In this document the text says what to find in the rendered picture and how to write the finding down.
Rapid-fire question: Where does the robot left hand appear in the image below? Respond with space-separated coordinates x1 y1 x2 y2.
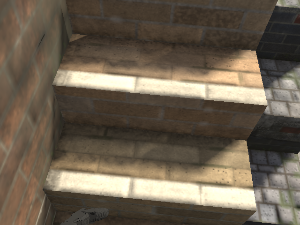
60 208 109 225

